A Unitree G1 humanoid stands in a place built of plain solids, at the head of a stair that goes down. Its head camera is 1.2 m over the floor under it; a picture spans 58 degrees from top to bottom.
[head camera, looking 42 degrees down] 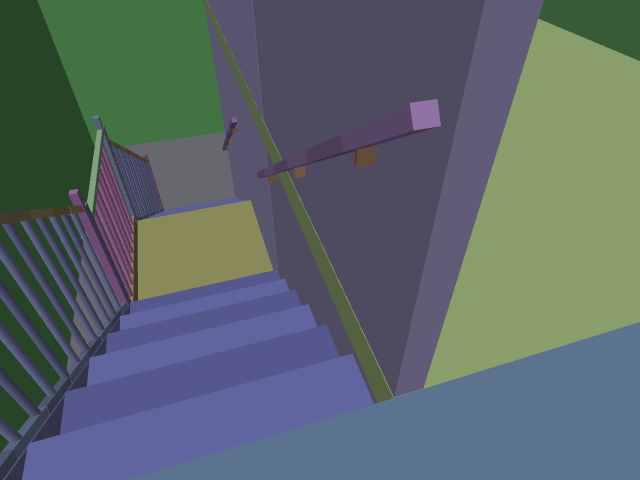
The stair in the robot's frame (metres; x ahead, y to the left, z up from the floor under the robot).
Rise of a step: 0.21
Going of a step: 0.31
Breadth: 1.11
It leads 18 degrees to the left of straight ahead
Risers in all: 7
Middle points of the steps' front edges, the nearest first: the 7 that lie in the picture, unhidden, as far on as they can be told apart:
0.47 0.31 0.00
0.76 0.41 -0.21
1.06 0.50 -0.42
1.35 0.59 -0.64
1.64 0.68 -0.85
1.94 0.78 -1.06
2.23 0.87 -1.27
